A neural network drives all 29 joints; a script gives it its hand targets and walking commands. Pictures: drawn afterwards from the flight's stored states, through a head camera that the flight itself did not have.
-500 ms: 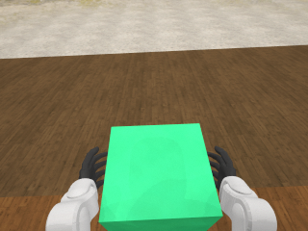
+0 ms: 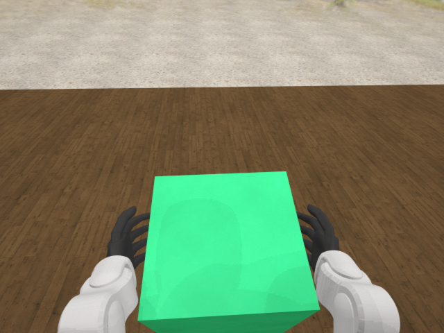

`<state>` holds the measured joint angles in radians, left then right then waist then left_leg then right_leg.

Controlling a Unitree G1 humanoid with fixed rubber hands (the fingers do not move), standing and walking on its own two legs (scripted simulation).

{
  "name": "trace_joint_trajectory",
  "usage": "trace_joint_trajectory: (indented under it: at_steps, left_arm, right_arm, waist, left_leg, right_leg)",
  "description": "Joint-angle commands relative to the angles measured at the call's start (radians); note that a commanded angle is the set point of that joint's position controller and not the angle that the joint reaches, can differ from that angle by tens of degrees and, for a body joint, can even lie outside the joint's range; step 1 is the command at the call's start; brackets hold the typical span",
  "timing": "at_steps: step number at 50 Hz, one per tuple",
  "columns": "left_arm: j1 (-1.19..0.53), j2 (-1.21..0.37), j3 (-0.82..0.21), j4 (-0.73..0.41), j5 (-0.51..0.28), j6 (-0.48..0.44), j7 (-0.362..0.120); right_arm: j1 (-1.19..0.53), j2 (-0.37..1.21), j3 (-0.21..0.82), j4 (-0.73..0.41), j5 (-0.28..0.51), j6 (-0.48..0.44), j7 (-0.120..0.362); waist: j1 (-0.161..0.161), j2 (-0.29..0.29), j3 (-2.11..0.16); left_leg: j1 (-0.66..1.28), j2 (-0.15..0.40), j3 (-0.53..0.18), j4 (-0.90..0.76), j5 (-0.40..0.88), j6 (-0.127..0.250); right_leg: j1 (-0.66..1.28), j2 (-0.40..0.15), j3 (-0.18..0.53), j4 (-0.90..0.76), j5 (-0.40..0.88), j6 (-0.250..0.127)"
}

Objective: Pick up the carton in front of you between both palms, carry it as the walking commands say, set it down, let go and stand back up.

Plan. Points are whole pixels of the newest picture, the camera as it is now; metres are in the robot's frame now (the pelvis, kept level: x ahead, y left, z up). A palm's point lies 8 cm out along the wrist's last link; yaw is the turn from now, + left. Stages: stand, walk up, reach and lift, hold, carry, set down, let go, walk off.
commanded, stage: carry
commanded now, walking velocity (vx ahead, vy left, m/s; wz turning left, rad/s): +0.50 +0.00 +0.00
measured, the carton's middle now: (223, 262) +0.25 +0.00 +0.04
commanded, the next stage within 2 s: none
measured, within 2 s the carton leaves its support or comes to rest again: neither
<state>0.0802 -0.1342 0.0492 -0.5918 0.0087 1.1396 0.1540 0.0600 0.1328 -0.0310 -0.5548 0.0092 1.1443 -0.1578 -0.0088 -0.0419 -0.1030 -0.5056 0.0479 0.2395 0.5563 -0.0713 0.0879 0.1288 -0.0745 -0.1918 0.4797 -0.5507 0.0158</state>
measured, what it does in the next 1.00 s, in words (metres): goes down: right foot, then left foot 0.05 m lower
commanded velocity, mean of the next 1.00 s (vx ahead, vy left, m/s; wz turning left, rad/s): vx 0.50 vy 0.00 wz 0.00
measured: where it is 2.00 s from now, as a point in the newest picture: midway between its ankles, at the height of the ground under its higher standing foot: (226, 188)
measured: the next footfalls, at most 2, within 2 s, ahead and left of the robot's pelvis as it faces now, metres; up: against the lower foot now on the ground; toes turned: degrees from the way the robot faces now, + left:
right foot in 0.46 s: +0.41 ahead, -0.10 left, -0.02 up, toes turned -7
left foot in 0.94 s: +0.79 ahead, -0.02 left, -0.06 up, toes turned +6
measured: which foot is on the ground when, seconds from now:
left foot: down 0.00-0.46, up 0.48-0.92, down 0.94-1.00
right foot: up 0.00-0.44, down 0.46-0.96, up 0.98-1.00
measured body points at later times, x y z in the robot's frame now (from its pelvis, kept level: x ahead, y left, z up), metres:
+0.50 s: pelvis +0.29 -0.03 +0.00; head +0.33 -0.07 +0.45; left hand +0.64 +0.14 +0.12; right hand +0.66 -0.18 +0.10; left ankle +0.15 +0.09 -0.69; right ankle +0.38 -0.10 -0.72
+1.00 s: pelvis +0.67 -0.06 -0.05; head +0.69 -0.05 +0.40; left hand +1.00 +0.09 +0.04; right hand +0.99 -0.23 +0.04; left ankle +0.75 -0.03 -0.77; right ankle +0.43 -0.12 -0.66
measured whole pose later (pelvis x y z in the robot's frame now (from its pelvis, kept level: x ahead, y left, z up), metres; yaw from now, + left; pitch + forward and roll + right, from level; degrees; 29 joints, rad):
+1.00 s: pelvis +0.67 -0.06 -0.05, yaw -1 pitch +4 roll +0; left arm -0.29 -0.14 0.22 -0.19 0.06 0.96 0.17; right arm -0.32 0.16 -0.19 -0.16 -0.06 0.97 -0.17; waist -0.05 -0.02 -0.06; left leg -0.47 -0.06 0.21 0.55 -0.05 0.18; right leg -0.17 0.06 -0.08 1.13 -0.51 -0.06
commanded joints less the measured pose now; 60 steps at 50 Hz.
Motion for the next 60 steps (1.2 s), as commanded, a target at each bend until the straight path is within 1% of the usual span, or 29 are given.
trace_joint_trajectory:
  at_steps: [1,2,5,8,13,19,21,22,23,24,25,27,28,31,34,36,39,41,44,45,46,47,48,49,51,53,55,56,60]
  left_arm:
    - [-0.387,-0.602,-0.527,-0.037,-0.172,-0.036,0.006]
    - [-0.427,-0.601,-0.527,-0.053,-0.149,-0.048,0.014]
    - [-0.448,-0.621,-0.468,0.123,-0.074,-0.071,0.028]
    - [-0.585,-0.632,-0.445,0.168,-0.067,-0.113,0.041]
    - [-0.848,-0.659,-0.355,0.398,-0.072,-0.149,0.045]
    - [-0.997,-0.63,-0.354,0.486,-0.117,-0.171,0.037]
    - [-0.973,-0.644,-0.328,0.494,-0.135,-0.177,0.036]
    - [-0.983,-0.576,-0.289,0.522,-0.112,-0.176,0.038]
    - [-0.995,-0.578,-0.314,0.452,-0.143,-0.185,0.038]
    - [-0.995,-0.608,-0.318,0.51,-0.121,-0.169,0.041]
    - [-0.991,-0.648,-0.337,0.434,-0.161,-0.182,0.033]
    - [-0.996,-0.765,-0.36,0.415,-0.193,-0.188,0.007]
    - [-1.036,-0.741,-0.37,0.38,-0.179,-0.193,-0.003]
    - [-0.995,-0.821,-0.472,0.287,-0.193,-0.201,-0.031]
    - [-0.922,-0.761,-0.502,0.211,-0.23,-0.223,-0.033]
    - [-0.838,-0.759,-0.469,0.256,-0.178,-0.218,-0.033]
    - [-0.835,-0.714,-0.52,0.209,-0.18,-0.213,-0.021]
    - [-0.744,-0.694,-0.485,0.284,-0.152,-0.195,-0.009]
    - [-0.787,-0.698,-0.479,0.282,-0.119,-0.189,-0.004]
    - [-0.77,-0.682,-0.46,0.314,-0.111,-0.184,0.009]
    - [-0.762,-0.651,-0.427,0.387,-0.087,-0.171,0.022]
    - [-0.694,-0.631,-0.386,0.42,-0.035,-0.157,0.028]
    - [-0.809,-0.606,-0.362,0.35,-0.005,-0.154,0.041]
    - [-0.775,-0.651,-0.397,0.39,-0.043,-0.156,0.04]
    - [-0.837,-0.734,-0.382,0.385,-0.042,-0.191,0.032]
    - [-0.795,-0.783,-0.351,0.491,-0.01,-0.22,0.018]
    - [-0.79,-0.824,-0.334,0.515,0.012,-0.246,0.006]
    - [-0.845,-0.867,-0.376,0.491,-0.036,-0.266,-0.003]
    - [-0.871,-0.849,-0.443,0.403,-0.07,-0.296,0.002]
  right_arm:
    - [-0.435,0.573,0.515,-0.139,0.185,-0.053,0.002]
    - [-0.423,0.596,0.509,-0.103,0.183,-0.059,0.004]
    - [-0.465,0.589,0.477,0.024,0.135,-0.082,0.006]
    - [-0.658,0.587,0.447,0.119,0.14,-0.124,0.001]
    - [-0.93,0.593,0.386,0.283,0.103,-0.18,-0.025]
    - [-0.952,0.592,0.323,0.463,0.042,-0.184,-0.066]
    - [-1.007,0.644,0.35,0.433,0.077,-0.179,-0.07]
    - [-1.046,0.597,0.339,0.427,0.053,-0.173,-0.078]
    - [-1.039,0.665,0.372,0.397,0.1,-0.164,-0.076]
    - [-0.988,0.671,0.34,0.496,0.072,-0.156,-0.072]
    - [-1.048,0.71,0.384,0.368,0.116,-0.172,-0.065]
    - [-1.142,0.759,0.395,0.31,0.138,-0.183,-0.055]
    - [-1.016,0.769,0.366,0.419,0.111,-0.174,-0.049]
    - [-1.011,0.783,0.393,0.296,0.079,-0.205,-0.03]
    - [-0.913,0.795,0.432,0.275,0.102,-0.21,-0.031]
    - [-0.881,0.75,0.454,0.234,0.058,-0.214,-0.032]
    - [-0.833,0.714,0.442,0.211,0.072,-0.204,-0.021]
    - [-0.758,0.667,0.427,0.24,0.054,-0.19,-0.02]
    - [-0.778,0.665,0.405,0.257,0.067,-0.178,-0.001]
    - [-0.788,0.669,0.43,0.253,0.108,-0.177,0.001]
    - [-0.705,0.605,0.387,0.361,0.066,-0.164,-0.011]
    - [-0.72,0.587,0.387,0.345,0.064,-0.168,-0.019]
    - [-0.723,0.624,0.388,0.441,0.077,-0.161,-0.018]
    - [-0.775,0.672,0.418,0.371,0.107,-0.172,-0.015]
    - [-0.878,0.781,0.444,0.385,0.143,-0.195,0.016]
    - [-0.965,0.841,0.493,0.36,0.16,-0.222,0.031]
    - [-1.055,0.873,0.56,0.312,0.207,-0.251,0.041]
    - [-1.04,0.883,0.55,0.298,0.203,-0.266,0.042]
    - [-0.827,0.861,0.498,0.418,0.148,-0.279,0.031]
  waist:
    - [-0.024,0.24,-0.308]
    - [-0.028,0.142,-0.253]
    - [-0.002,0.079,-0.166]
    - [-0.008,0.19,-0.159]
    - [-0.011,0.141,-0.098]
    - [-0.044,0.134,-0.159]
    - [0.059,0.075,-0.272]
    - [0.086,-0.117,-0.36]
    - [0.077,-0.369,-0.423]
    - [0.103,-0.295,-0.388]
    - [0.09,-0.225,-0.381]
    - [0.112,-0.084,-0.364]
    - [0.09,-0.06,-0.334]
    - [0.075,-0.101,-0.358]
    - [0.079,-0.059,-0.365]
    - [0.083,-0.137,-0.29]
    - [0.094,-0.033,-0.231]
    - [0.081,-0.073,-0.215]
    - [-0.062,-0.058,-0.29]
    - [-0.121,-0.005,-0.325]
    - [-0.086,0.195,-0.334]
    - [-0.08,0.289,-0.44]
    - [-0.063,0.341,-0.423]
    - [-0.056,0.246,-0.393]
    - [-0.087,0.093,-0.244]
    - [-0.05,-0.037,-0.22]
    - [-0.012,-0.021,-0.26]
    - [0.0,0.101,-0.223]
    - [-0.071,0.163,-0.238]
  left_leg:
    - [0.77,0.343,-0.629,-0.21,0.094,0.195]
    - [0.676,0.321,-0.569,-0.204,0.126,0.151]
    - [0.392,0.24,-0.298,-0.263,-0.009,0.04]
    - [0.38,0.243,-0.267,-0.317,-0.098,0.09]
    - [0.305,0.216,-0.17,-0.345,-0.194,0.083]
    - [0.5,0.173,-0.141,-0.15,-0.027,0.062]
    - [0.475,0.087,-0.061,0.174,0.236,-0.002]
    - [0.275,0.043,-0.054,0.445,-0.017,-0.051]
    - [-0.033,-0.062,-0.106,0.637,-0.433,-0.068]
    - [-0.252,-0.083,-0.193,0.774,-0.497,-0.05]
    - [-0.297,-0.055,-0.217,0.765,-0.466,-0.035]
    - [-0.254,-0.027,-0.233,0.683,-0.377,-0.028]
    - [-0.306,-0.024,-0.219,0.66,-0.348,-0.037]
    - [-0.204,-0.015,-0.186,0.525,-0.246,-0.044]
    - [-0.279,-0.058,-0.128,0.463,-0.152,-0.047]
    - [-0.311,-0.072,-0.097,0.343,-0.045,-0.05]
    - [-0.27,-0.088,-0.065,0.052,0.085,-0.032]
    - [-0.065,-0.106,-0.033,-0.107,0.286,-0.009]
    - [0.38,-0.13,0.003,-0.177,0.336,0.007]
    - [0.562,0.014,-0.126,-0.191,0.459,0.028]
    - [0.796,0.19,-0.333,-0.018,0.835,0.135]
    - [0.958,0.31,-0.549,0.06,0.84,0.23]
    - [0.915,0.327,-0.705,0.01,0.682,0.229]
    - [0.8,0.299,-0.687,-0.086,0.387,0.194]
    - [0.618,0.26,-0.631,-0.181,0.271,0.227]
    - [0.436,0.253,-0.572,-0.208,0.238,0.217]
    - [0.379,0.229,-0.494,-0.207,0.118,0.216]
    - [0.404,0.211,-0.413,-0.185,0.249,0.153]
    - [0.511,0.089,-0.216,-0.124,0.569,0.051]
  right_leg:
    - [-0.804,0.063,0.16,0.994,0.074,-0.063]
    - [-0.85,0.029,0.194,0.964,0.08,-0.066]
    - [-0.716,-0.028,0.167,0.752,0.221,-0.071]
    - [-0.73,-0.025,0.126,0.538,0.278,-0.054]
    - [-0.629,-0.008,0.075,0.219,0.474,-0.045]
    - [-0.606,0.035,0.038,0.039,0.512,-0.066]
    - [-0.312,0.082,-0.021,-0.08,0.494,-0.074]
    - [-0.082,-0.124,0.204,-0.006,0.648,-0.111]
    - [0.153,-0.286,0.553,0.024,0.863,-0.23]
    - [0.254,-0.322,0.646,-0.021,0.88,-0.275]
    - [0.192,-0.25,0.582,-0.043,0.763,-0.245]
    - [0.087,-0.235,0.484,-0.042,0.914,-0.219]
    - [0.087,-0.227,0.432,-0.036,0.94,-0.198]
    - [0.01,-0.182,0.304,-0.055,0.989,-0.175]
    - [0.171,-0.14,0.258,-0.04,1.274,-0.052]
    - [0.176,-0.091,0.187,-0.049,1.292,-0.075]
    - [0.21,-0.062,0.184,-0.048,1.217,-0.123]
    - [0.092,-0.023,0.108,-0.014,1.166,-0.113]
    - [-0.075,-0.014,0.035,0.339,1.178,-0.067]
    - [-0.223,0.023,0.058,0.529,0.857,-0.047]
    - [-0.578,0.111,0.082,0.742,0.239,-0.028]
    - [-0.79,0.156,0.168,0.95,-0.072,-0.037]
    - [-0.869,0.131,0.222,1.016,-0.016,-0.097]
    - [-0.841,0.101,0.236,0.954,0.055,-0.098]
    - [-0.864,0.076,0.229,0.851,0.084,-0.064]
    - [-0.783,0.035,0.209,0.736,0.123,-0.069]
    - [-0.737,0.017,0.213,0.624,0.211,-0.085]
    - [-0.775,0.012,0.198,0.57,0.269,-0.078]
    - [-0.762,0.05,0.085,0.235,0.625,-0.072]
